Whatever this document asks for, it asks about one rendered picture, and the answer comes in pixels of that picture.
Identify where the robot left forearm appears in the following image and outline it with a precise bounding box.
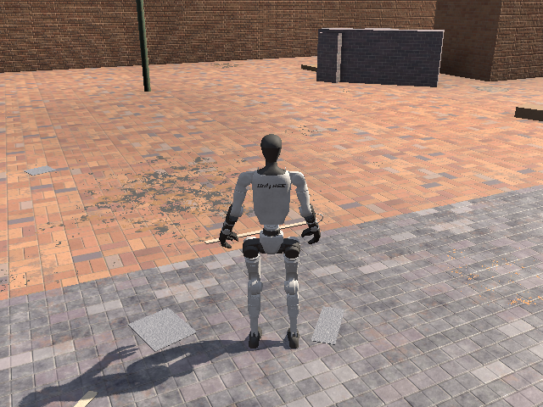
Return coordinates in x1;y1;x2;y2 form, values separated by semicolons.
221;204;238;235

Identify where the robot right hand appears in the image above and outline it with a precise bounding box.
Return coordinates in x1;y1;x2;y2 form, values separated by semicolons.
301;228;321;244

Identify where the robot right upper arm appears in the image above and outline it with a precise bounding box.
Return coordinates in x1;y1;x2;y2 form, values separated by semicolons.
289;171;313;217

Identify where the left robot foot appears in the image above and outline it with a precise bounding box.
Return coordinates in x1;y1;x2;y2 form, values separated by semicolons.
249;326;262;348

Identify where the robot right thigh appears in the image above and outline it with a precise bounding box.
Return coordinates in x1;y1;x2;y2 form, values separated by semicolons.
283;237;300;295

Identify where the robot right forearm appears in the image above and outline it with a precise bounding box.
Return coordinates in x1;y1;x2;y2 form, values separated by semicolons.
304;204;319;231

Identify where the robot left hand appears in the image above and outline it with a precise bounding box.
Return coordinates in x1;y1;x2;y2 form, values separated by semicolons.
219;231;238;248

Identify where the robot left upper arm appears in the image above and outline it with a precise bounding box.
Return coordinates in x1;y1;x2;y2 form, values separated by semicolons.
230;171;254;217

